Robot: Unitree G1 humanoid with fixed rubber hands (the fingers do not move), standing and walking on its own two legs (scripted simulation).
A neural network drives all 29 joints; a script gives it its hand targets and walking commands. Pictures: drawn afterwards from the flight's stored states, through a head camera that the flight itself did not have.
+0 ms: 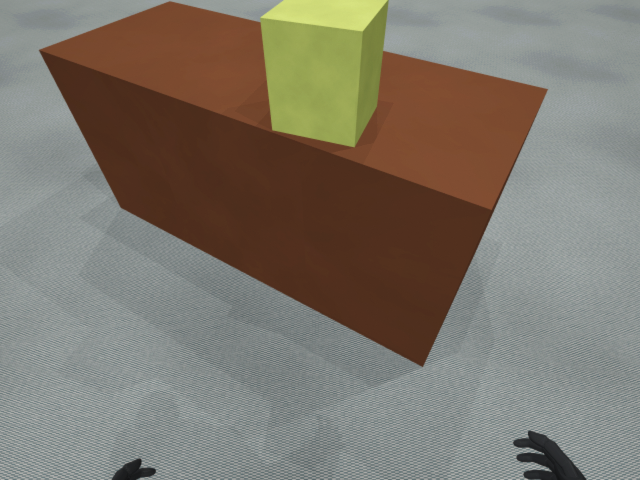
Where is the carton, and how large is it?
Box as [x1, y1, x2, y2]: [260, 0, 388, 146]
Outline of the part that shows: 283,0 260,17 272,129 354,146 376,106 388,0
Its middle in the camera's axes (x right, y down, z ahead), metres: +0.01 -0.40 +0.90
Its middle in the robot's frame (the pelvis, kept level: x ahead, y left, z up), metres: +0.96 -0.02 +0.08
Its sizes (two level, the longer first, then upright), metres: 0.210 0.200 0.250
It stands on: a pedestal, 0.70 m high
